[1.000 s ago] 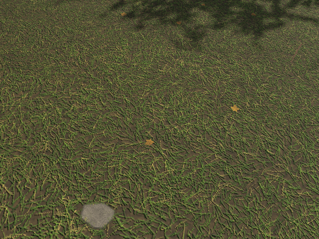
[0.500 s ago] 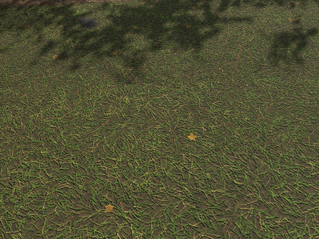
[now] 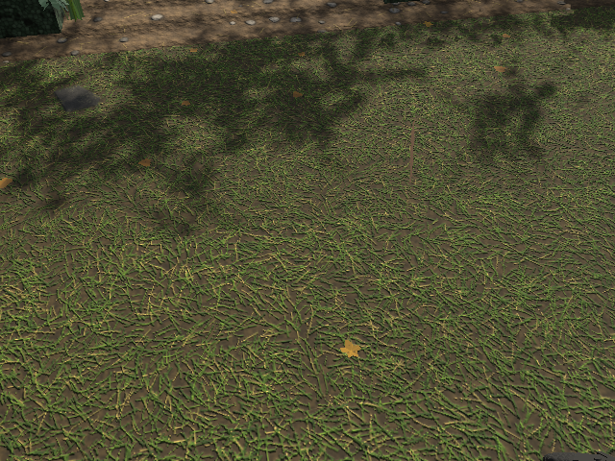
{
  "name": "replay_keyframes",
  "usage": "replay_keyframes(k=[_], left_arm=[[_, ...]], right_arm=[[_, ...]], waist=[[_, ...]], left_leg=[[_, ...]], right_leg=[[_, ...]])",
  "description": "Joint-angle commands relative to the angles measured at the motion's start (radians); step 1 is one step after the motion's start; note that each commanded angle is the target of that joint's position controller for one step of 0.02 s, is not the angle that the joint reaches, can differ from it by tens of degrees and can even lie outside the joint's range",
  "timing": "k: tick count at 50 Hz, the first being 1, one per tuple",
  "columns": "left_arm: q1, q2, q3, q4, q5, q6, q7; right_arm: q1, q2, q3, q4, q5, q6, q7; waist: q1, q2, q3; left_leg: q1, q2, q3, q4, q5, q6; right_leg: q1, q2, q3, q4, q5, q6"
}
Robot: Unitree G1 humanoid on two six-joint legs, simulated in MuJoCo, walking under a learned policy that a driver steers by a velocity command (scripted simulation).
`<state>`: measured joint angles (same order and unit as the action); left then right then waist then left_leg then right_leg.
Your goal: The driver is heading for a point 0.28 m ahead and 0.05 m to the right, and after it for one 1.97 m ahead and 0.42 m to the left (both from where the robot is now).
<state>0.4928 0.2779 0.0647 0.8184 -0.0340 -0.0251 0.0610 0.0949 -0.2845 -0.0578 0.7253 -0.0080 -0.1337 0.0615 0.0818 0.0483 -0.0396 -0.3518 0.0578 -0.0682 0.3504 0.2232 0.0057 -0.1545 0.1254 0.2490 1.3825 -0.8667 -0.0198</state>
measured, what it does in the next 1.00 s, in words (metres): goes down, turning left: right foot, then left foot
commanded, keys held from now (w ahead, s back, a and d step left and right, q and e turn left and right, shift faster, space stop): w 0.02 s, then w+e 0.08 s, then w+q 0.58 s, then q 0.18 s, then no key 0.08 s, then e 0.06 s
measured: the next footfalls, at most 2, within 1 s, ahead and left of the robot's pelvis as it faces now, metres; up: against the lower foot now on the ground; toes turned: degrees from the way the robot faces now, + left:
right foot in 0.42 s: +0.40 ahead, -0.04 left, +0.00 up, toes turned +8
left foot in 0.84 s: +0.48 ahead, +0.26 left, +0.00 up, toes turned +20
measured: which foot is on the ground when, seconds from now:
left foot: down 0.00-0.44, up 0.46-0.82, down 0.84-1.00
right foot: up 0.00-0.40, down 0.42-0.86, up 0.88-1.00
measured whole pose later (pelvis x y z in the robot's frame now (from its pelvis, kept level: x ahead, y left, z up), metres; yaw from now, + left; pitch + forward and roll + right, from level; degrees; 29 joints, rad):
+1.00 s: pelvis +0.42 +0.15 -0.04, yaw +22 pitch +2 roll -1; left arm 0.13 0.31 0.09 0.81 -0.02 -0.01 0.02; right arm 0.21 -0.25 -0.05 0.67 0.01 0.00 0.04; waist 0.00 -0.04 0.06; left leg -0.41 -0.06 -0.01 0.60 -0.23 0.07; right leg -0.55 -0.04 0.04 1.25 -0.48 0.03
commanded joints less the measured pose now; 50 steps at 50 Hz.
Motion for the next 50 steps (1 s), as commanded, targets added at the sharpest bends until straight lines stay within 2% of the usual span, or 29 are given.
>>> replay_keyframes(k=[1, 2, 3, 4, 5, 6, 7, 8, 10, 13, 17, 20, 21, 22, 23, 24, 25, 27, 31, 36, 39, 41, 42, 43, 44, 45, 46, 47, 50], left_arm=[[0.244, -0.018, -0.030, -0.020, -0.025, -0.050, -0.045], [0.184, 0.024, -0.027, -0.022, -0.021, -0.067, -0.046], [0.111, 0.027, -0.031, -0.077, -0.043, -0.072, -0.036], [-0.002, 0.042, -0.033, -0.107, -0.055, -0.057, -0.019], [-0.118, 0.085, -0.025, -0.131, -0.047, -0.035, -0.003], [-0.206, 0.100, -0.009, -0.141, -0.029, -0.025, -0.001], [-0.231, 0.061, -0.015, -0.145, -0.003, -0.024, -0.010], [-0.258, 0.037, -0.016, -0.180, 0.025, -0.032, -0.021], [-0.354, -0.019, -0.026, -0.201, 0.069, -0.060, -0.030], [-0.403, -0.064, -0.042, -0.216, 0.034, -0.060, -0.056], [-0.576, -0.043, -0.033, -0.265, 0.027, -0.066, -0.092], [-0.495, -0.008, -0.013, -0.243, 0.031, -0.085, -0.103], [-0.335, 0.038, 0.010, -0.203, 0.044, -0.087, -0.094], [-0.127, 0.124, 0.037, -0.172, 0.054, -0.081, -0.080], [-0.050, 0.158, 0.048, -0.141, 0.030, -0.071, -0.081], [-0.076, 0.081, 0.036, -0.140, 0.015, -0.058, -0.071], [-0.162, 0.049, 0.025, -0.143, 0.016, -0.053, -0.062], [-0.295, 0.003, 0.012, -0.138, 0.032, -0.061, -0.066], [-0.364, 0.020, 0.024, -0.108, 0.048, -0.081, -0.083], [-0.348, 0.113, 0.049, -0.043, 0.059, -0.069, -0.044], [-0.389, 0.147, 0.052, -0.060, 0.056, -0.061, -0.040], [-0.425, 0.123, 0.045, -0.055, -0.027, -0.060, -0.049], [-0.379, 0.131, 0.047, -0.032, -0.028, -0.050, -0.052], [-0.275, 0.123, 0.044, -0.031, 0.013, -0.044, -0.053], [-0.124, 0.053, 0.022, -0.028, 0.066, -0.049, -0.068], [-0.145, 0.124, 0.036, -0.032, 0.038, -0.051, -0.074], [-0.254, 0.155, 0.048, -0.057, -0.003, -0.032, -0.065], [-0.279, 0.152, 0.050, -0.062, -0.003, -0.008, -0.047], [-0.230, 0.101, 0.039, -0.030, 0.026, 0.042, -0.032]], right_arm=[[0.562, -0.221, -0.061, 0.179, -0.005, 0.023, 0.009], [0.527, -0.164, -0.051, 0.151, -0.006, 0.055, 0.001], [0.458, -0.234, -0.071, 0.168, 0.011, 0.076, -0.012], [0.386, -0.226, -0.066, 0.157, 0.000, 0.075, -0.024], [0.286, -0.151, -0.033, 0.131, -0.009, 0.051, -0.029], [0.240, -0.046, 0.006, 0.142, -0.007, 0.026, -0.030], [0.221, 0.001, 0.025, 0.160, -0.005, 0.016, -0.023], [0.177, -0.023, 0.026, 0.150, 0.004, 0.022, -0.040], [0.252, -0.051, 0.025, 0.172, 0.000, 0.026, -0.071], [0.359, -0.104, 0.004, 0.200, 0.033, 0.048, -0.090], [0.507, -0.059, 0.000, 0.238, 0.044, 0.097, -0.098], [0.482, -0.071, -0.009, 0.219, 0.033, 0.119, -0.098], [0.425, -0.070, -0.008, 0.192, 0.028, 0.116, -0.092], [0.383, -0.042, 0.001, 0.150, 0.010, 0.102, -0.084], [0.536, 0.045, 0.032, 0.143, 0.020, 0.084, -0.074], [0.477, -0.060, 0.002, 0.146, 0.038, 0.082, -0.069], [0.371, -0.092, -0.019, 0.109, 0.049, 0.090, -0.076], [0.314, -0.062, -0.027, 0.090, 0.029, 0.113, -0.090], [0.307, -0.010, -0.029, 0.056, 0.026, 0.147, -0.095], [0.179, -0.008, -0.025, -0.009, 0.002, 0.125, -0.061], [0.254, -0.083, -0.054, -0.011, 0.001, 0.135, -0.042], [0.287, -0.079, -0.057, -0.037, 0.011, 0.160, -0.040], [0.326, -0.096, -0.067, -0.028, 0.008, 0.161, -0.042], [0.341, -0.210, -0.097, -0.042, 0.014, 0.158, -0.054], [0.228, -0.260, -0.084, -0.109, 0.005, 0.151, -0.056], [0.250, -0.229, -0.069, -0.137, 0.003, 0.134, -0.027], [0.216, -0.192, -0.061, -0.130, 0.004, 0.122, -0.011], [0.170, -0.167, -0.050, -0.126, 0.023, 0.117, -0.006], [0.114, -0.065, -0.010, -0.108, 0.008, 0.113, -0.032]], waist=[[-0.120, 0.458, -0.294], [-0.151, 0.280, -0.292], [-0.109, 0.161, -0.307], [-0.100, 0.021, -0.242], [-0.094, -0.026, -0.103], [-0.071, -0.038, 0.026], [-0.049, 0.026, 0.084], [-0.011, 0.059, 0.138], [-0.068, 0.091, 0.098], [-0.101, 0.056, 0.047], [-0.164, 0.004, 0.092], [-0.093, 0.021, 0.041], [-0.009, 0.015, -0.049], [0.079, -0.071, -0.193], [0.039, -0.312, -0.393], [0.051, -0.226, -0.289], [0.035, -0.190, -0.101], [-0.039, -0.105, 0.044], [-0.111, -0.138, 0.080], [-0.103, -0.116, 0.036], [-0.148, -0.103, -0.047], [-0.185, -0.168, 0.005], [-0.207, -0.117, 0.002], [-0.180, 0.120, -0.028], [-0.050, 0.322, -0.131], [-0.112, 0.181, -0.265], [-0.113, 0.059, -0.168], [-0.089, -0.006, -0.067], [-0.041, 0.015, -0.090]], left_leg=[[1.006, 0.278, -0.272, 0.412, 0.774, 0.144], [0.906, 0.298, -0.295, 0.333, 0.544, 0.178], [0.812, 0.394, -0.470, 0.186, 0.123, 0.295], [0.616, 0.427, -0.627, -0.005, -0.344, 0.331], [0.388, 0.447, -0.617, -0.021, -0.321, 0.351], [0.194, 0.363, -0.494, -0.013, -0.287, 0.264], [0.086, 0.269, -0.374, 0.006, -0.221, 0.197], [-0.088, 0.111, -0.162, -0.086, -0.187, 0.144], [-0.108, 0.043, -0.089, -0.108, 0.060, 0.159], [0.115, 0.099, -0.129, -0.086, 0.195, 0.159], [0.341, 0.139, -0.214, -0.015, 0.124, 0.148], [0.309, 0.102, -0.224, 0.098, 0.200, 0.161], [0.169, 0.049, -0.194, 0.244, 0.201, 0.138], [-0.076, -0.049, -0.146, 0.534, -0.070, 0.102], [-0.292, -0.142, -0.117, 0.845, -0.793, 0.065], [-0.410, -0.085, -0.116, 0.922, -0.819, 0.050], [-0.463, -0.051, -0.081, 0.938, -0.713, 0.033], [-0.383, 0.004, -0.062, 0.868, -0.598, 0.017], [-0.251, 0.056, -0.033, 0.728, -0.526, 0.000], [-0.090, 0.019, 0.056, 0.488, -0.200, 0.002], [0.069, -0.015, 0.097, 0.642, -0.116, 0.002], [0.061, -0.069, 0.114, 0.334, -0.418, 0.060], [0.161, -0.114, 0.159, 0.192, -0.337, 0.085], [0.340, 0.014, -0.054, 0.168, 0.199, 0.165], [0.487, 0.234, -0.389, 0.192, 0.554, 0.350], [0.418, 0.286, -0.495, 0.098, 0.421, 0.426], [0.311, 0.260, -0.444, 0.053, 0.190, 0.397], [0.195, 0.228, -0.358, 0.039, 0.108, 0.345], [0.123, 0.167, -0.239, 0.025, 0.073, 0.272]], right_leg=[[-0.836, -0.006, 0.023, 0.773, -0.012, 0.055], [-0.906, -0.054, -0.007, 0.748, 0.064, 0.062], [-0.962, -0.078, -0.096, 0.779, 0.178, 0.069], [-0.960, -0.157, -0.146, 0.640, 0.369, 0.031], [-0.901, -0.189, -0.109, 0.600, 0.413, 0.011], [-0.845, -0.208, -0.023, 0.362, 0.532, -0.036], [-0.812, -0.217, -0.018, 0.217, 0.575, -0.055], [-0.631, -0.234, -0.124, -0.127, 0.703, -0.029], [-0.435, -0.182, -0.213, -0.438, 0.921, 0.036], [-0.395, -0.131, -0.213, -0.701, 0.944, 0.063], [-0.486, -0.109, -0.211, -0.844, 0.903, 0.020], [-0.236, -0.071, -0.233, -0.926, 0.844, -0.034], [0.040, -0.117, -0.189, -0.890, 0.920, -0.081], [0.394, -0.290, -0.026, -0.833, 1.011, -0.158], [0.632, -0.564, 0.351, -0.898, 0.894, -0.319], [0.543, -0.543, 0.404, -0.988, 0.621, -0.298], [0.387, -0.496, 0.288, -1.044, 0.582, -0.250], [0.101, -0.422, 0.114, -1.132, 0.671, -0.205], [-0.118, -0.389, -0.095, -1.239, 0.759, -0.186], [-0.142, -0.330, -0.345, -1.164, 1.082, -0.151], [-0.144, -0.385, -0.388, -0.976, 1.258, -0.144], [-0.107, -0.335, -0.396, -0.836, 1.362, -0.077], [-0.077, -0.312, -0.404, -0.660, 1.319, -0.047], [-0.261, -0.233, -0.416, -0.335, 0.884, 0.028], [-0.495, -0.126, -0.321, -0.025, 0.181, 0.070], [-0.487, -0.126, -0.156, 0.041, 0.193, 0.056], [-0.522, -0.138, -0.178, 0.050, 0.258, 0.046], [-0.529, -0.168, -0.189, -0.011, 0.317, 0.043], [-0.411, -0.219, -0.149, -0.161, 0.470, 0.039]])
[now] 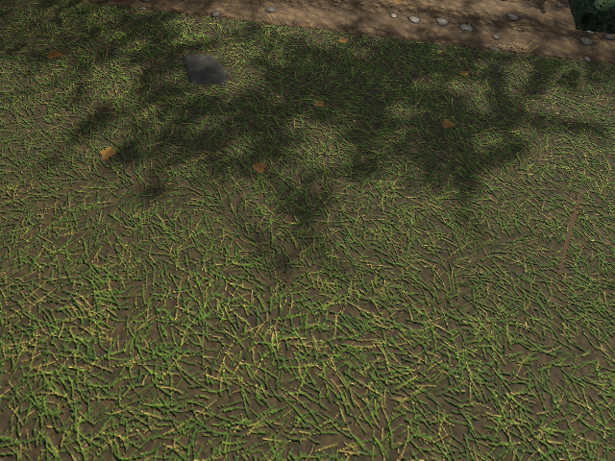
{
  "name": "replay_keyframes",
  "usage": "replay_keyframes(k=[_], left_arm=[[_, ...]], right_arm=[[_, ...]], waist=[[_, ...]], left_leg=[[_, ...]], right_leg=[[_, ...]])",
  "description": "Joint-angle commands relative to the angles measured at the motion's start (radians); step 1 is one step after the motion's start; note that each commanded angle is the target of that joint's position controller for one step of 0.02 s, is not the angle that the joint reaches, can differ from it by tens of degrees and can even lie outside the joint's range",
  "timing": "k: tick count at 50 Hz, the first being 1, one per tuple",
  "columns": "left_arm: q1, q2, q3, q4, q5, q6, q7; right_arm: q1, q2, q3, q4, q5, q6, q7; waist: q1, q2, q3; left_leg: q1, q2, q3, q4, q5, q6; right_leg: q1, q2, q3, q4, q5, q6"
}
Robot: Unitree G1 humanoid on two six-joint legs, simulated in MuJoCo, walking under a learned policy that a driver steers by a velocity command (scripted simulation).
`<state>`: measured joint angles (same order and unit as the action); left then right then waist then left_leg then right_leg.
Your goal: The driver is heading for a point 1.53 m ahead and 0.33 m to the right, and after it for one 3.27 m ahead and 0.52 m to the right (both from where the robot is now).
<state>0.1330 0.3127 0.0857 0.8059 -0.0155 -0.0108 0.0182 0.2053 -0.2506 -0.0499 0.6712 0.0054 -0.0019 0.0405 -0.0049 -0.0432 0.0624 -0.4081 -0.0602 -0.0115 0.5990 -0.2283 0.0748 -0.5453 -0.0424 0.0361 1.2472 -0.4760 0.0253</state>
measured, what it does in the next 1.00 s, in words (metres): steps on the spot, turning right: right foot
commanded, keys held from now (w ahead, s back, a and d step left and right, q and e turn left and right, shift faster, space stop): e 0.60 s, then w+e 0.08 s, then w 0.06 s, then w+q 0.08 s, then q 0.18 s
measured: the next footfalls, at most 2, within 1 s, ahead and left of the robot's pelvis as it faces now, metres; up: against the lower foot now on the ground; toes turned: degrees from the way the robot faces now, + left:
right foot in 0.48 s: -0.01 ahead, -0.14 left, +0.00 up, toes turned -13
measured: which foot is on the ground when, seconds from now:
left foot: down 0.00-0.48, up 0.50-1.00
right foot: up 0.00-0.46, down 0.48-1.00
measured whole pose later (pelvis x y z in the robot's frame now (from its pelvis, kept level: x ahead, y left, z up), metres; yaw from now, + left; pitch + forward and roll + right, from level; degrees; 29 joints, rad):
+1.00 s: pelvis +0.05 -0.08 +0.02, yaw -20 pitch +2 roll +2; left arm 0.32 0.23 0.03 0.72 0.02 -0.02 0.03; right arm 0.22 -0.30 -0.09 0.77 0.01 -0.02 0.02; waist 0.03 0.05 -0.06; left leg -0.55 -0.01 -0.07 1.05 -0.18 -0.01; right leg -0.10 0.07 0.11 0.40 -0.32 -0.08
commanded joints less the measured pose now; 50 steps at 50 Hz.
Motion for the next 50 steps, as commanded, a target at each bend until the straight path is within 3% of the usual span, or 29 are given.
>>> replay_keyframes(k=[1, 3, 4, 7, 8, 9, 11, 17, 18, 20, 22, 23, 24, 25, 26, 27, 28, 29, 30, 32, 35, 37, 40, 41, 42, 44, 46, 50], left_arm=[[0.146, 0.043, 0.012, 0.001, 0.006, 0.030, 0.006], [0.150, -0.010, -0.011, 0.018, 0.012, 0.033, 0.002], [0.139, -0.016, -0.017, 0.016, 0.009, 0.035, 0.002], [0.076, 0.020, -0.016, -0.015, 0.002, 0.048, 0.008], [0.110, 0.048, -0.004, 0.003, 0.000, 0.056, 0.010], [0.064, 0.033, -0.011, -0.036, -0.002, 0.064, 0.013], [0.046, 0.030, -0.013, -0.060, -0.005, 0.077, 0.019], [0.071, 0.004, -0.017, -0.099, -0.012, 0.086, 0.009], [0.060, 0.008, -0.013, -0.108, -0.017, 0.086, 0.003], [0.069, 0.011, -0.011, -0.118, -0.019, 0.085, -0.011], [0.131, 0.009, -0.003, -0.102, -0.017, 0.083, -0.028], [0.173, 0.021, 0.005, -0.089, -0.007, 0.080, -0.031], [0.207, 0.117, 0.033, -0.091, 0.000, 0.073, -0.025], [0.224, 0.212, 0.051, -0.109, 0.007, 0.063, -0.026], [0.205, 0.215, 0.049, -0.131, 0.043, 0.041, -0.033], [0.126, 0.185, 0.045, -0.147, 0.035, 0.028, -0.032], [0.058, 0.152, 0.038, -0.162, 0.008, 0.028, -0.023], [0.034, 0.120, 0.027, -0.173, -0.010, 0.032, -0.014], [0.030, 0.101, 0.018, -0.181, -0.012, 0.039, -0.007], [0.090, 0.088, 0.013, -0.177, -0.012, 0.046, 0.001], [0.171, 0.093, 0.011, -0.171, -0.011, 0.040, 0.010], [0.200, 0.092, 0.008, -0.166, 0.005, 0.028, 0.019], [0.213, 0.095, 0.004, -0.158, 0.014, 0.014, 0.018], [0.213, 0.113, 0.005, -0.170, 0.027, 0.004, 0.013], [0.203, 0.129, 0.009, -0.168, 0.045, -0.010, 0.011], [0.199, 0.099, -0.004, -0.162, 0.036, -0.023, 0.007], [0.212, 0.077, -0.013, -0.146, 0.036, -0.027, 0.007], [0.190, 0.066, -0.013, -0.138, 0.034, -0.026, 0.017]], right_arm=[[0.013, -0.067, -0.006, -0.035, -0.014, -0.025, -0.018], [0.021, -0.048, -0.004, 0.006, -0.022, -0.031, -0.037], [0.008, -0.051, -0.004, 0.012, -0.026, -0.030, -0.045], [-0.037, -0.082, -0.014, 0.016, -0.027, -0.019, -0.059], [-0.046, -0.103, -0.018, 0.001, -0.034, -0.013, -0.060], [-0.053, -0.087, -0.017, 0.013, -0.023, -0.001, -0.062], [-0.032, -0.088, -0.022, 0.016, -0.015, 0.024, -0.067], [-0.083, -0.118, -0.043, 0.005, -0.007, 0.062, -0.079], [-0.088, -0.120, -0.043, 0.002, 0.001, 0.065, -0.079], [-0.094, -0.148, -0.053, 0.004, 0.010, 0.075, -0.077], [-0.131, -0.167, -0.060, 0.005, 0.030, 0.081, -0.078], [-0.134, -0.167, -0.062, 0.017, 0.047, 0.080, -0.079], [-0.120, -0.135, -0.058, 0.011, 0.026, 0.074, -0.077], [-0.207, -0.095, -0.045, -0.049, -0.023, 0.061, -0.079], [-0.252, -0.110, -0.046, -0.059, -0.019, 0.045, -0.078], [-0.224, -0.143, -0.058, -0.042, -0.003, 0.043, -0.076], [-0.185, -0.149, -0.065, -0.019, -0.003, 0.045, -0.081], [-0.166, -0.152, -0.067, -0.008, -0.013, 0.050, -0.088], [-0.155, -0.144, -0.066, -0.010, -0.017, 0.048, -0.084], [-0.127, -0.133, -0.062, -0.016, -0.005, 0.042, -0.067], [-0.159, -0.139, -0.059, -0.042, 0.007, 0.019, -0.053], [-0.195, -0.146, -0.055, -0.054, 0.009, 0.001, -0.054], [-0.167, -0.130, -0.044, -0.036, 0.012, -0.032, -0.037], [-0.145, -0.141, -0.048, -0.016, 0.009, -0.041, -0.030], [-0.113, -0.151, -0.054, 0.002, 0.006, -0.050, -0.019], [-0.093, -0.143, -0.053, 0.013, 0.003, -0.050, -0.014], [-0.070, -0.119, -0.046, 0.021, -0.002, -0.044, -0.015], [-0.040, -0.110, -0.046, 0.028, -0.001, -0.019, -0.025]], waist=[[0.047, 0.103, -0.203], [0.046, 0.101, -0.246], [0.043, 0.100, -0.244], [0.025, 0.122, -0.218], [0.026, 0.102, -0.248], [0.013, 0.140, -0.173], [-0.013, 0.134, -0.146], [-0.014, 0.152, -0.141], [-0.015, 0.173, -0.124], [-0.009, 0.177, -0.152], [0.034, 0.175, -0.167], [0.060, 0.139, -0.160], [0.041, -0.051, -0.174], [0.051, -0.204, -0.140], [0.079, -0.097, -0.187], [0.038, -0.032, -0.158], [0.005, -0.009, -0.143], [-0.001, -0.027, -0.146], [-0.006, -0.029, -0.160], [0.003, -0.039, -0.199], [0.039, -0.073, -0.138], [0.060, -0.100, -0.094], [0.074, -0.123, -0.079], [0.071, -0.105, -0.101], [0.056, -0.086, -0.097], [0.049, -0.040, -0.066], [0.048, -0.037, -0.067], [0.044, -0.036, -0.071]], left_leg=[[0.194, 0.277, -0.258, -0.220, 0.586, 0.192], [0.219, 0.267, -0.162, -0.192, 0.777, 0.175], [0.223, 0.262, -0.124, -0.190, 0.837, 0.163], [0.243, 0.277, -0.094, -0.201, 0.850, 0.146], [0.229, 0.272, -0.071, -0.199, 0.819, 0.161], [0.252, 0.302, -0.103, -0.204, 0.770, 0.169], [0.294, 0.342, -0.141, -0.205, 0.684, 0.193], [0.317, 0.378, -0.119, -0.194, 0.650, 0.219], [0.340, 0.391, -0.130, -0.202, 0.625, 0.209], [0.362, 0.394, -0.114, -0.178, 0.621, 0.189], [0.325, 0.364, -0.054, -0.122, 0.567, 0.142], [0.265, 0.325, -0.003, -0.049, 0.448, 0.079], [0.036, 0.220, 0.100, 0.183, 0.147, -0.032], [-0.263, 0.034, 0.105, 0.383, -0.412, -0.119], [-0.269, 0.035, -0.047, 0.550, -0.477, -0.126], [-0.280, 0.066, -0.073, 0.607, -0.390, -0.128], [-0.276, 0.076, -0.071, 0.599, -0.304, -0.133], [-0.277, 0.080, -0.069, 0.616, -0.248, -0.142], [-0.250, 0.069, -0.062, 0.658, -0.202, -0.154], [-0.228, 0.058, -0.046, 0.657, -0.128, -0.156], [-0.327, 0.065, -0.052, 0.519, -0.060, -0.138], [-0.349, 0.076, -0.061, 0.396, 0.005, -0.129], [-0.299, 0.094, -0.044, 0.275, 0.042, -0.118], [-0.235, 0.077, -0.007, 0.325, 0.068, -0.117], [-0.219, 0.096, -0.036, 0.391, 0.108, -0.102], [-0.266, 0.097, -0.050, 0.428, 0.073, -0.090], [-0.268, 0.096, -0.074, 0.455, 0.051, -0.084], [-0.233, 0.059, -0.111, 0.506, 0.042, -0.081]], right_leg=[[0.004, -0.057, 0.077, -0.086, 0.113, -0.009], [0.085, -0.064, 0.084, -0.206, 0.166, -0.005], [0.112, -0.053, 0.082, -0.256, 0.181, 0.000], [0.134, -0.026, 0.051, -0.318, 0.171, 0.019], [0.186, -0.008, 0.017, -0.242, 0.212, 0.032], [0.096, -0.021, 0.042, -0.293, 0.098, 0.033], [0.060, -0.025, 0.036, -0.284, 0.022, 0.038], [0.111, -0.001, -0.035, -0.338, -0.037, 0.030], [0.092, -0.004, -0.036, -0.411, -0.064, 0.013], [0.143, 0.009, -0.064, -0.513, -0.012, -0.014], [0.245, 0.035, -0.100, -0.709, 0.148, -0.060], [0.321, 0.039, -0.077, -0.864, 0.315, -0.104], [0.505, -0.122, 0.179, -0.918, 0.629, -0.187], [0.578, -0.344, 0.475, -0.880, 1.116, -0.371], [0.530, -0.374, 0.497, -0.904, 1.038, -0.462], [0.517, -0.302, 0.384, -0.890, 0.972, -0.406], [0.501, -0.232, 0.302, -0.877, 0.922, -0.338], [0.507, -0.206, 0.278, -0.865, 0.966, -0.309], [0.497, -0.182, 0.255, -0.848, 1.041, -0.296], [0.509, -0.141, 0.252, -0.883, 0.811, -0.289], [0.565, -0.128, 0.349, -0.972, 0.312, -0.285], [0.585, -0.134, 0.377, -1.006, 0.218, -0.265], [0.579, -0.144, 0.353, -1.027, 0.268, -0.264], [0.533, -0.142, 0.330, -1.028, 0.311, -0.272], [0.508, -0.174, 0.342, -0.992, 0.408, -0.288], [0.509, -0.191, 0.311, -0.947, 0.626, -0.294], [0.515, -0.197, 0.265, -0.892, 0.830, -0.289], [0.475, -0.207, 0.190, -0.817, 1.023, -0.282]])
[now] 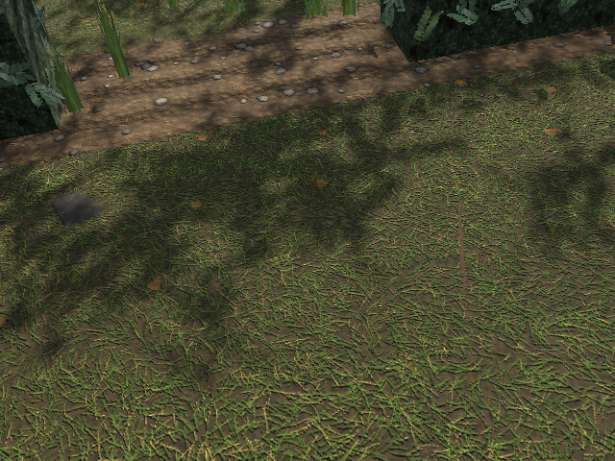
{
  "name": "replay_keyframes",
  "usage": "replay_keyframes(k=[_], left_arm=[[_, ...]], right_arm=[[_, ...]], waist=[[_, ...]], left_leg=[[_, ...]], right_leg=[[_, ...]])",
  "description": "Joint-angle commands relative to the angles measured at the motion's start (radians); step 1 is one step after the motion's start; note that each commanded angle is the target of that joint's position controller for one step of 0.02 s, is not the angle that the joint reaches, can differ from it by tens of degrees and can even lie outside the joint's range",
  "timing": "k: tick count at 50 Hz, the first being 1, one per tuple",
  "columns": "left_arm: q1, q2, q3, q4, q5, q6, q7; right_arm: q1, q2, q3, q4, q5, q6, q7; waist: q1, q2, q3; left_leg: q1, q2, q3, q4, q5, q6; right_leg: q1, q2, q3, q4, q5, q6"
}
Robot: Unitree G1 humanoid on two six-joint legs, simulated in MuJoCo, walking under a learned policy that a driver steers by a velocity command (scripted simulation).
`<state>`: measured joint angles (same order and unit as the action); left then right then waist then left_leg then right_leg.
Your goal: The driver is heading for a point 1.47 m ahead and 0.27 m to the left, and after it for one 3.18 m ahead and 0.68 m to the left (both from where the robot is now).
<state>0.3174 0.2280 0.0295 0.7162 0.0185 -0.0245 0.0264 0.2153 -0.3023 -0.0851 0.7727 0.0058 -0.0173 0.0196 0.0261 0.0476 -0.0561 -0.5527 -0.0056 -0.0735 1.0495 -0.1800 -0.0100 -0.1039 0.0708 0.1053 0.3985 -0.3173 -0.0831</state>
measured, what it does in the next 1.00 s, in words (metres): goes down: left foot, then right foot 0.18 m lower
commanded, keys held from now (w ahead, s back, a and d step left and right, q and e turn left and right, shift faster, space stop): q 0.48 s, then no key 0.06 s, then e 0.46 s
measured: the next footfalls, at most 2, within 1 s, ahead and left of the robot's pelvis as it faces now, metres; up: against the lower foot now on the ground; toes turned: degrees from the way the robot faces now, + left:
left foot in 0.26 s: +0.04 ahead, +0.18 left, +0.00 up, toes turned +11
right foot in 0.74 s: +0.34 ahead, +0.04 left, -0.18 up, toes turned +23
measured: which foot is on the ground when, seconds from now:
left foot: up 0.00-0.24, down 0.26-0.72, up 0.74-1.00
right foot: down 0.00-0.26, up 0.28-0.72, down 0.74-1.00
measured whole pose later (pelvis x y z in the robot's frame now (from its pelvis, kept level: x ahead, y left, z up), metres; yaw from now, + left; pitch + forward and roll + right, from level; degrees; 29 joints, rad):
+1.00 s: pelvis +0.23 +0.09 -0.19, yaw +10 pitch +3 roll +3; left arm 0.29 0.21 0.02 0.74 -0.01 0.03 0.06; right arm 0.17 -0.22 -0.03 0.65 -0.02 0.03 -0.10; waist 0.02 0.04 0.03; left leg -0.74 -0.02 -0.13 1.31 -0.27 -0.13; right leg -0.41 0.11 0.19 0.52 -0.15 -0.06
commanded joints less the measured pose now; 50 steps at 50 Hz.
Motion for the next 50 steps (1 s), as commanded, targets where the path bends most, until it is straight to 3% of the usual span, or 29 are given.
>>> replay_keyframes(k=[1, 9, 11, 12, 13, 14, 15, 16, 18, 19, 21, 22, 25, 27, 29, 34, 36, 37, 38, 39, 40, 41, 42, 43, 44, 45, 46, 48, 50], left_arm=[[-0.008, 0.161, 0.046, -0.057, -0.003, -0.013, 0.012], [-0.068, 0.202, 0.064, -0.098, -0.032, 0.017, 0.040], [-0.186, 0.223, 0.066, -0.135, -0.039, 0.019, 0.038], [-0.289, 0.224, 0.066, -0.161, -0.051, 0.003, 0.033], [-0.345, 0.177, 0.052, -0.188, -0.029, -0.025, 0.029], [-0.200, 0.089, 0.018, -0.242, -0.006, -0.049, 0.020], [-0.152, 0.145, 0.028, -0.222, -0.037, -0.050, 0.009], [-0.168, 0.159, 0.025, -0.208, -0.044, -0.041, 0.009], [-0.172, 0.160, 0.031, -0.190, -0.008, -0.002, 0.033], [-0.140, 0.180, 0.034, -0.154, -0.005, 0.006, 0.024], [-0.162, 0.141, 0.016, -0.162, 0.005, 0.015, 0.012], [-0.240, 0.192, 0.035, -0.163, -0.028, 0.012, 0.000], [-0.366, 0.135, 0.014, -0.211, 0.011, -0.004, -0.035], [-0.389, 0.080, -0.004, -0.207, 0.032, -0.022, -0.076], [-0.360, 0.068, -0.003, -0.192, 0.013, -0.027, -0.102], [-0.267, 0.095, 0.013, -0.146, -0.037, -0.022, -0.086], [-0.086, 0.077, 0.027, -0.055, -0.050, -0.019, -0.091], [0.089, 0.069, 0.039, 0.015, -0.033, -0.016, -0.092], [0.240, 0.110, 0.051, 0.063, -0.007, -0.015, -0.089], [0.140, 0.163, 0.052, 0.039, -0.020, -0.019, -0.086], [0.079, 0.208, 0.070, 0.000, -0.027, -0.011, -0.076], [0.030, 0.201, 0.064, -0.026, -0.009, -0.005, -0.066], [-0.047, 0.268, 0.081, -0.050, 0.018, 0.001, -0.024], [-0.090, 0.213, 0.066, -0.075, -0.003, 0.000, -0.012], [-0.146, 0.218, 0.062, -0.059, 0.012, 0.007, 0.011], [-0.136, 0.180, 0.047, -0.078, 0.011, 0.010, 0.014], [-0.090, 0.186, 0.045, -0.067, -0.013, 0.025, 0.029], [-0.023, 0.159, 0.039, -0.046, -0.040, 0.041, 0.047], [-0.010, 0.142, 0.041, -0.051, -0.038, 0.067, 0.065]], right_arm=[[-0.063, -0.062, -0.013, -0.088, -0.003, 0.001, -0.006], [-0.073, -0.042, 0.004, -0.175, 0.001, 0.031, -0.001], [0.087, -0.060, -0.002, -0.144, 0.005, 0.026, 0.006], [0.273, -0.075, -0.011, -0.089, 0.008, 0.015, 0.002], [0.397, -0.126, -0.028, -0.044, 0.013, 0.007, -0.013], [0.227, -0.218, -0.017, -0.123, 0.002, -0.018, -0.021], [0.099, -0.193, -0.007, -0.155, -0.002, -0.028, -0.009], [0.065, -0.171, -0.008, -0.158, 0.003, -0.022, -0.001], [-0.018, -0.141, 0.002, -0.170, 0.045, 0.000, -0.002], [-0.032, -0.163, 0.002, -0.192, 0.005, 0.012, -0.016], [-0.052, -0.174, 0.005, -0.198, -0.003, 0.030, -0.043], [0.070, -0.165, 0.007, -0.161, 0.008, 0.019, -0.064], [0.131, -0.127, 0.015, -0.136, 0.039, 0.022, -0.119], [0.115, -0.117, 0.017, -0.138, 0.028, 0.045, -0.135], [0.128, -0.106, 0.022, -0.109, 0.013, 0.045, -0.133], [0.154, -0.025, 0.034, -0.078, 0.004, 0.034, -0.130], [0.167, -0.015, 0.040, -0.056, 0.004, 0.032, -0.119], [0.186, 0.017, 0.049, -0.031, -0.001, 0.022, -0.102], [0.244, 0.064, 0.052, -0.029, -0.011, 0.001, -0.072], [0.280, 0.041, 0.059, -0.067, 0.008, -0.010, -0.060], [0.246, -0.015, 0.056, -0.100, 0.005, -0.023, -0.058], [0.180, -0.039, 0.049, -0.115, -0.001, -0.025, -0.067], [0.091, -0.093, 0.039, -0.163, 0.019, -0.024, -0.096], [0.070, -0.134, 0.023, -0.157, 0.021, -0.010, -0.118], [0.082, -0.094, 0.036, -0.181, 0.014, 0.005, -0.124], [0.061, -0.118, 0.023, -0.157, -0.005, 0.019, -0.134], [-0.001, -0.105, 0.013, -0.182, -0.014, 0.031, -0.138], [-0.046, 0.017, 0.035, -0.208, -0.036, 0.043, -0.135], [-0.085, 0.068, 0.045, -0.223, -0.024, 0.044, -0.116]], waist=[[0.013, -0.131, 0.045], [0.023, -0.178, -0.003], [-0.073, -0.187, -0.058], [-0.196, -0.134, -0.083], [-0.276, 0.048, -0.003], [-0.072, 0.248, 0.008], [-0.018, 0.083, -0.002], [-0.005, 0.008, -0.008], [0.033, -0.089, 0.018], [0.029, -0.106, -0.030], [0.030, -0.034, -0.082], [-0.032, -0.019, -0.038], [-0.053, 0.027, 0.038], [-0.080, 0.046, -0.003], [-0.078, 0.060, -0.001], [-0.090, 0.054, 0.081], [-0.044, -0.009, 0.078], [0.019, -0.069, 0.021], [0.040, -0.271, -0.090], [-0.021, -0.324, -0.116], [-0.007, -0.274, -0.162], [-0.001, -0.166, -0.192], [-0.035, -0.116, -0.243], [-0.049, -0.115, -0.158], [-0.093, -0.239, -0.189], [-0.063, -0.161, -0.177], [-0.040, -0.108, -0.064], [-0.021, -0.137, -0.044], [-0.002, -0.209, -0.053]], left_leg=[[-0.096, -0.005, -0.042, 0.079, -0.006, 0.001], [-0.089, 0.000, 0.061, -0.003, -0.107, -0.034], [0.221, -0.056, 0.156, -0.142, -0.048, -0.002], [0.474, -0.099, 0.200, -0.311, 0.122, 0.029], [0.611, -0.041, 0.055, -0.540, 0.463, 0.125], [0.529, 0.247, -0.496, -0.616, 0.908, 0.341], [0.506, 0.341, -0.520, -0.622, 0.875, 0.419], [0.468, 0.332, -0.497, -0.589, 0.715, 0.401], [0.396, 0.279, -0.407, -0.540, 0.658, 0.326], [0.328, 0.262, -0.359, -0.478, 0.720, 0.332], [0.269, 0.221, -0.314, -0.462, 0.728, 0.317], [0.338, 0.173, -0.311, -0.464, 0.350, 0.289], [0.375, 0.066, -0.208, -0.432, 0.153, 0.231], [0.274, 0.000, -0.161, -0.408, -0.025, 0.195], [0.140, 0.012, -0.180, -0.368, -0.176, 0.197], [0.280, 0.046, -0.202, -0.085, -0.229, 0.192], [0.213, 0.043, -0.130, 0.087, -0.134, 0.175], [0.095, 0.004, -0.033, 0.262, -0.135, 0.146], [-0.195, -0.102, 0.104, 0.678, -0.620, 0.053], [-0.432, -0.057, 0.061, 0.908, -0.696, -0.018], [-0.496, -0.019, 0.020, 1.003, -0.621, -0.047], [-0.461, 0.003, 0.005, 1.046, -0.568, -0.051], [-0.398, 0.030, -0.079, 0.823, -0.244, -0.031], [-0.339, 0.053, -0.090, 0.777, -0.259, -0.065], [-0.328, 0.061, -0.127, 0.720, -0.213, -0.084], [-0.273, 0.042, -0.095, 0.722, -0.214, -0.095], [-0.255, 0.001, -0.076, 0.487, -0.085, -0.112], [-0.252, -0.029, -0.053, 0.219, -0.038, -0.132], [-0.170, -0.048, -0.034, 0.002, -0.037, -0.131]], right_leg=[[0.035, -0.326, 0.111, 0.054, 0.906, -0.173], [0.057, -0.350, 0.034, 0.243, 1.047, -0.134], [-0.134, -0.300, -0.057, 0.402, 1.064, -0.090], [-0.307, -0.259, -0.105, 0.617, 0.947, -0.053], [-0.566, -0.111, -0.159, 1.012, 0.162, 0.033], [-0.727, 0.042, -0.063, 1.191, -0.369, 0.069], [-0.793, 0.003, 0.045, 1.164, -0.296, 0.078], [-0.758, -0.045, 0.053, 1.086, -0.270, 0.086], [-0.721, -0.105, 0.031, 0.909, -0.208, 0.113], [-0.632, -0.086, 0.004, 0.946, -0.071, 0.120], [-0.573, -0.067, -0.029, 0.920, 0.104, 0.122], [-0.693, -0.056, 0.017, 0.872, 0.204, 0.123], [-0.772, -0.025, -0.028, 0.570, 0.323, 0.122], [-0.570, 0.002, -0.069, 0.300, 0.600, 0.110], [-0.403, -0.016, -0.053, 0.234, 0.799, 0.100], [-0.423, -0.153, 0.059, -0.095, 0.836, 0.100], [-0.212, -0.145, -0.009, -0.228, 0.935, 0.094], [0.039, -0.120, -0.068, -0.209, 0.997, 0.082], [0.395, -0.225, 0.043, 0.039, 1.365, 0.015], [0.512, -0.340, 0.221, 0.186, 1.455, -0.083], [0.465, -0.396, 0.299, 0.190, 1.402, -0.169], [0.358, -0.403, 0.301, 0.156, 1.337, -0.194], [0.182, -0.463, 0.472, 0.006, 0.707, -0.260], [0.032, -0.454, 0.444, 0.037, 0.892, -0.310], [-0.019, -0.482, 0.537, 0.041, 0.698, -0.319], [-0.102, -0.386, 0.480, 0.020, 0.554, -0.285], [-0.195, -0.252, 0.365, -0.020, 0.374, -0.216], [-0.146, -0.165, 0.339, -0.013, 0.271, -0.160], [-0.128, -0.122, 0.319, -0.031, 0.105, -0.107]])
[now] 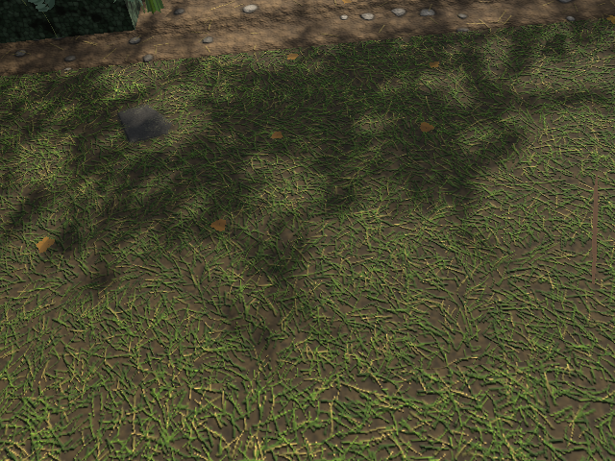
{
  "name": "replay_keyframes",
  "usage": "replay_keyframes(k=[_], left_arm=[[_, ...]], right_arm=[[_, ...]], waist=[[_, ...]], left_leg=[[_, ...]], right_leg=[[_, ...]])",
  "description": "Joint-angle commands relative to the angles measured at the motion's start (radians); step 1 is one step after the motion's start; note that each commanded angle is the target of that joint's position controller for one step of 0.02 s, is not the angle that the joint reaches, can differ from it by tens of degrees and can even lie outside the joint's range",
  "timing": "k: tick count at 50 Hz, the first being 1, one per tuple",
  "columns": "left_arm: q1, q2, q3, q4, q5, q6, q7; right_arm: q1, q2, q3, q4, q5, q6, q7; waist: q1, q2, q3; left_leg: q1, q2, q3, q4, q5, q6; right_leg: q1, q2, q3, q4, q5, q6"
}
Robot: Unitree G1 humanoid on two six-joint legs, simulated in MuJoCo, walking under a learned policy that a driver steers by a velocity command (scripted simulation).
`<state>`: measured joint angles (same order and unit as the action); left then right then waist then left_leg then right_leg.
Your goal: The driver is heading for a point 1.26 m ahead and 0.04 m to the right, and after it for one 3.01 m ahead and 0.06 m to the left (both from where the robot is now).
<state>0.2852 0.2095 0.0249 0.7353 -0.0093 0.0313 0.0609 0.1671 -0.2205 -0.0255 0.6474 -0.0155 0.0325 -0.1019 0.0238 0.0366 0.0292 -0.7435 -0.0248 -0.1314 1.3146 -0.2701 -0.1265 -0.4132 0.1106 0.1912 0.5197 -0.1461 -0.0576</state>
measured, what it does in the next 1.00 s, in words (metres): walks ahead: left foot, then right foot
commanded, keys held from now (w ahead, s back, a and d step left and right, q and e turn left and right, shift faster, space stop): e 0.24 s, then w+e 0.02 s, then w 0.40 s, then w+q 0.34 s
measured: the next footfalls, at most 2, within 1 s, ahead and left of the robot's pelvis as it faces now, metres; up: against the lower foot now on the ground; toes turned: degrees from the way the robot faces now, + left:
left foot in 0.24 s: +0.11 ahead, +0.14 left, +0.00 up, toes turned -15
right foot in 0.76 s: +0.22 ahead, -0.15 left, +0.00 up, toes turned -12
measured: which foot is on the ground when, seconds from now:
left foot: up 0.00-0.22, down 0.24-0.76, up 0.78-1.00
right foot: down 0.00-0.24, up 0.26-0.74, down 0.76-1.00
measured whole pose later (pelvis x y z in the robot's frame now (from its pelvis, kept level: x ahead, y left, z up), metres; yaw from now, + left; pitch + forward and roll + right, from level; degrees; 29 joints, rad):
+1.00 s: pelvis +0.26 -0.05 +0.01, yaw -7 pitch +2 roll -2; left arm 0.31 0.22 0.07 0.81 0.01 -0.08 -0.02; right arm 0.32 -0.30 -0.09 0.74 0.03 -0.02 0.00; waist 0.02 0.05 0.00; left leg -0.66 0.05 -0.12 1.06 -0.16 0.00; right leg -0.10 0.04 -0.10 0.32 -0.27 -0.04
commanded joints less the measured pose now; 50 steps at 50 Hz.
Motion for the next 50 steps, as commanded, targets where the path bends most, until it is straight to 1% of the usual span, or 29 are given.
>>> replay_keyframes(k=[1, 4, 8, 10, 11, 12, 13, 14, 15, 16, 17, 19, 20, 22, 26, 30, 34, 35, 37, 38, 39, 40, 41, 42, 43, 44, 45, 47, 50], left_arm=[[0.018, 0.165, 0.048, -0.078, -0.003, 0.016, 0.032], [0.000, 0.201, 0.067, -0.109, 0.003, 0.023, 0.021], [-0.006, 0.201, 0.072, -0.135, 0.012, 0.034, 0.010], [-0.036, 0.196, 0.070, -0.153, 0.003, 0.034, 0.005], [-0.018, 0.165, 0.061, -0.151, 0.000, 0.031, -0.001], [0.029, 0.096, 0.047, -0.141, 0.010, 0.029, -0.010], [0.003, 0.115, 0.058, -0.193, -0.014, 0.008, -0.010], [-0.070, 0.194, 0.084, -0.206, -0.005, -0.015, -0.009], [-0.085, 0.225, 0.096, -0.187, -0.005, -0.012, -0.006], [-0.054, 0.206, 0.095, -0.152, 0.005, -0.003, -0.003], [-0.019, 0.185, 0.091, -0.124, 0.012, 0.001, -0.009], [0.029, 0.138, 0.080, -0.084, 0.004, -0.008, -0.031], [0.013, 0.137, 0.081, -0.088, -0.002, -0.018, -0.034], [-0.057, 0.134, 0.076, -0.106, 0.001, -0.035, -0.037], [-0.147, 0.118, 0.065, -0.129, 0.005, -0.061, -0.048], [-0.240, 0.088, 0.048, -0.151, -0.009, -0.079, -0.063], [-0.305, 0.087, 0.039, -0.172, -0.021, -0.096, -0.089], [-0.291, 0.098, 0.044, -0.173, -0.026, -0.102, -0.095], [-0.169, 0.130, 0.061, -0.132, -0.020, -0.114, -0.094], [-0.023, 0.179, 0.082, -0.100, -0.012, -0.118, -0.084], [0.176, 0.273, 0.108, -0.070, 0.010, -0.114, -0.072], [0.238, 0.297, 0.118, -0.036, 0.006, -0.108, -0.079], [0.203, 0.207, 0.090, -0.029, 0.003, -0.104, -0.081], [0.134, 0.161, 0.075, -0.036, 0.001, -0.103, -0.083], [0.049, 0.131, 0.064, -0.048, 0.003, -0.101, -0.085], [-0.005, 0.108, 0.058, -0.046, 0.008, -0.103, -0.087], [-0.035, 0.094, 0.055, -0.041, 0.017, -0.109, -0.084], [-0.039, 0.111, 0.062, -0.011, 0.025, -0.123, -0.080], [-0.037, 0.135, 0.068, 0.032, 0.020, -0.129, -0.064]], right_arm=[[-0.043, -0.015, -0.019, -0.099, 0.006, -0.006, 0.014], [-0.051, -0.065, -0.039, -0.094, 0.015, -0.014, 0.034], [-0.070, -0.080, -0.051, -0.080, 0.023, -0.041, 0.059], [0.009, -0.093, -0.066, -0.046, 0.025, -0.051, 0.071], [0.058, -0.121, -0.080, -0.028, 0.018, -0.052, 0.071], [0.140, -0.172, -0.088, -0.020, -0.002, -0.048, 0.072], [0.185, -0.238, -0.102, -0.016, -0.026, -0.039, 0.083], [0.151, -0.224, -0.102, -0.018, -0.026, -0.049, 0.090], [0.093, -0.179, -0.085, -0.026, -0.017, -0.051, 0.089], [0.058, -0.147, -0.072, -0.029, -0.005, -0.049, 0.083], [0.053, -0.130, -0.064, -0.020, 0.002, -0.050, 0.079], [0.106, -0.122, -0.056, 0.018, -0.002, -0.061, 0.079], [0.121, -0.135, -0.060, 0.028, -0.002, -0.068, 0.082], [0.146, -0.159, -0.065, 0.039, 0.003, -0.080, 0.082], [0.203, -0.199, -0.073, 0.068, 0.017, -0.094, 0.081], [0.277, -0.206, -0.072, 0.105, 0.033, -0.093, 0.085], [0.330, -0.216, -0.076, 0.129, 0.041, -0.078, 0.096], [0.338, -0.221, -0.076, 0.133, 0.044, -0.069, 0.097], [0.311, -0.230, -0.077, 0.126, 0.058, -0.055, 0.096], [0.283, -0.204, -0.069, 0.111, 0.051, -0.060, 0.098], [0.260, -0.118, -0.045, 0.065, 0.032, -0.075, 0.101], [0.326, -0.096, -0.037, 0.055, 0.047, -0.101, 0.096], [0.293, -0.186, -0.067, 0.065, 0.067, -0.103, 0.096], [0.244, -0.198, -0.075, 0.056, 0.066, -0.099, 0.099], [0.216, -0.179, -0.076, 0.056, 0.059, -0.092, 0.098], [0.202, -0.169, -0.080, 0.052, 0.050, -0.084, 0.099], [0.221, -0.151, -0.079, 0.060, 0.044, -0.075, 0.103], [0.237, -0.117, -0.073, 0.060, 0.043, -0.065, 0.105], [0.167, -0.097, -0.064, 0.019, 0.035, -0.062, 0.097]], waist=[[-0.005, -0.228, -0.144], [0.000, -0.254, -0.100], [0.012, -0.245, -0.064], [-0.038, -0.224, -0.061], [-0.055, -0.180, -0.081], [-0.057, 0.022, -0.159], [-0.055, 0.234, -0.150], [-0.062, 0.197, -0.068], [-0.044, 0.166, -0.014], [-0.025, 0.153, -0.008], [-0.017, 0.151, -0.010], [-0.004, 0.127, -0.005], [-0.010, 0.123, 0.013], [-0.025, 0.103, 0.035], [-0.060, 0.103, 0.029], [-0.110, 0.102, 0.045], [-0.138, 0.093, 0.062], [-0.123, 0.104, 0.054], [-0.040, 0.086, 0.002], [0.034, 0.051, -0.099], [0.113, -0.127, -0.286], [0.096, -0.336, -0.346], [0.095, -0.235, -0.220], [0.072, -0.201, -0.126], [0.042, -0.150, -0.071], [0.014, -0.155, -0.024], [-0.012, -0.169, -0.018], [-0.037, -0.147, -0.013], [-0.032, -0.122, 0.028]], left_leg=[[0.067, -0.029, 0.018, -0.293, 0.031, -0.011], [0.153, -0.036, -0.001, -0.436, 0.023, 0.009], [0.307, -0.052, 0.010, -0.633, -0.041, 0.052], [0.502, -0.037, 0.037, -0.842, 0.050, 0.086], [0.654, 0.026, 0.028, -0.908, 0.101, 0.109], [0.848, 0.229, -0.164, -0.927, 0.131, 0.183], [0.867, 0.417, -0.430, -0.973, 0.101, 0.328], [0.769, 0.429, -0.501, -1.031, -0.155, 0.372], [0.704, 0.349, -0.407, -1.046, -0.294, 0.331], [0.672, 0.280, -0.331, -1.058, -0.329, 0.279], [0.630, 0.246, -0.276, -1.069, -0.303, 0.262], [0.550, 0.207, -0.207, -1.103, -0.284, 0.271], [0.534, 0.203, -0.190, -1.117, -0.266, 0.280], [0.557, 0.217, -0.191, -1.132, -0.232, 0.297], [0.600, 0.237, -0.152, -1.152, -0.096, 0.299], [0.609, 0.248, -0.099, -1.153, -0.024, 0.304], [0.618, 0.269, -0.109, -1.100, 0.028, 0.324], [0.623, 0.275, -0.135, -1.074, 0.050, 0.323], [0.581, 0.256, -0.134, -0.966, 0.186, 0.302], [0.476, 0.196, -0.076, -0.785, 0.266, 0.259], [0.192, 0.079, 0.039, -0.407, 0.080, 0.186], [-0.015, -0.017, -0.006, -0.178, -0.310, 0.158], [-0.101, 0.028, -0.056, -0.065, -0.266, 0.154], [-0.116, 0.058, -0.042, -0.059, -0.173, 0.155], [-0.091, 0.084, -0.030, -0.099, -0.081, 0.149], [-0.063, 0.102, -0.027, -0.143, -0.013, 0.145], [-0.011, 0.111, -0.022, -0.158, 0.034, 0.142], [0.026, 0.105, -0.010, -0.177, 0.094, 0.129], [0.002, 0.098, -0.008, -0.336, 0.197, 0.123]], right_leg=[[0.163, -0.173, 0.273, -0.166, -0.129, -0.129], [0.118, -0.200, 0.359, -0.206, -0.246, -0.134], [0.100, -0.197, 0.423, -0.199, -0.220, -0.142], [0.040, -0.165, 0.436, -0.166, -0.204, -0.109], [-0.046, -0.124, 0.401, -0.104, -0.253, -0.072], [-0.184, -0.006, 0.244, 0.186, -0.412, -0.010], [-0.417, 0.117, 0.115, 0.381, -0.575, 0.039], [-0.516, 0.031, 0.103, 0.522, -0.463, 0.079], [-0.515, 0.001, 0.081, 0.559, -0.353, 0.084], [-0.495, -0.005, 0.058, 0.573, -0.256, 0.095], [-0.458, -0.008, 0.037, 0.610, -0.172, 0.106], [-0.383, -0.023, -0.018, 0.649, -0.060, 0.113], [-0.383, -0.035, -0.041, 0.652, -0.027, 0.114], [-0.427, -0.079, -0.059, 0.571, 0.043, 0.113], [-0.368, -0.140, -0.102, 0.358, 0.140, 0.121], [-0.255, -0.139, -0.151, 0.164, 0.102, 0.109], [-0.144, -0.116, -0.188, 0.029, -0.026, 0.073], [-0.097, -0.105, -0.190, -0.011, -0.073, 0.061], [0.123, -0.080, -0.209, -0.118, -0.048, 0.018], [0.374, -0.141, -0.147, -0.108, -0.002, -0.020], [0.750, -0.384, 0.131, -0.077, 0.010, -0.108], [0.799, -0.538, 0.450, -0.168, -0.139, -0.214], [0.722, -0.510, 0.362, -0.189, -0.165, -0.198], [0.621, -0.454, 0.227, -0.211, -0.118, -0.160], [0.522, -0.398, 0.133, -0.244, -0.069, -0.131], [0.445, -0.361, 0.051, -0.265, 0.053, -0.113], [0.391, -0.334, -0.022, -0.276, 0.175, -0.099], [0.332, -0.339, -0.094, -0.295, 0.348, -0.103], [0.317, -0.338, -0.175, -0.317, 0.413, -0.101]])
Over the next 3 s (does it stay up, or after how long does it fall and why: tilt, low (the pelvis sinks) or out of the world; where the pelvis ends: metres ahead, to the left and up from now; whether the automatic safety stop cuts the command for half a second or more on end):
stays up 1.26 -0.15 -0.18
